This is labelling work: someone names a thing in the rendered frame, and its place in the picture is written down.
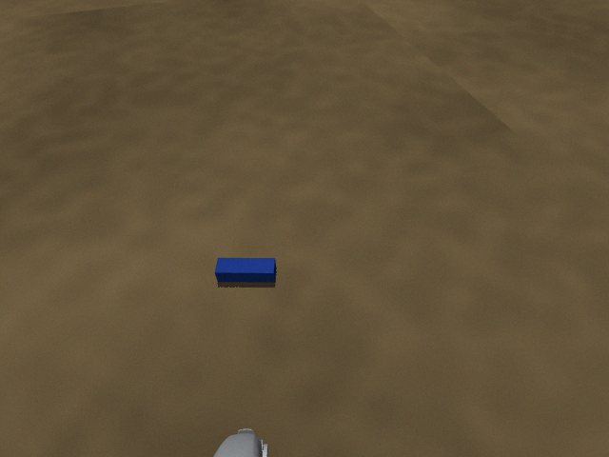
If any carton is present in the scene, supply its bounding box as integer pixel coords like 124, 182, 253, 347
215, 258, 276, 283

